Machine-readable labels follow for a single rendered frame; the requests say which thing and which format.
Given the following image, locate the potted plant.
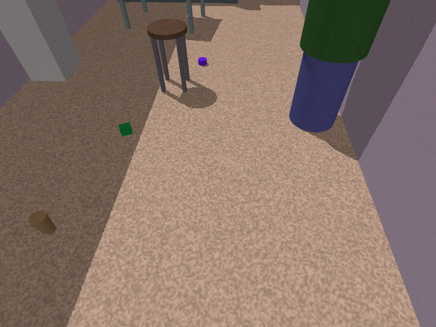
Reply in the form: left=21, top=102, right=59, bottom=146
left=290, top=0, right=390, bottom=132

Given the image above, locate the stool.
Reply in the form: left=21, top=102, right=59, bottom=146
left=147, top=18, right=189, bottom=93

